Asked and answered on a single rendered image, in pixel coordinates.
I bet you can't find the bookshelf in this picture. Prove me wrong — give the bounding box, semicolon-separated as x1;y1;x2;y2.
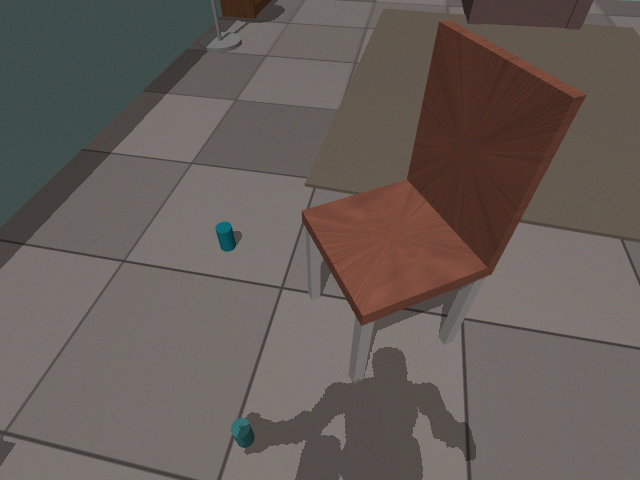
220;0;271;19

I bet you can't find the chair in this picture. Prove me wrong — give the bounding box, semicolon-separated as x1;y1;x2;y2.
302;20;587;384

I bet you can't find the armchair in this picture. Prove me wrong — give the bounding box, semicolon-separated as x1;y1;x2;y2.
462;0;594;30

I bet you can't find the floor lamp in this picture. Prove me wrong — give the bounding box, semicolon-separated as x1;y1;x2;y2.
199;0;241;53

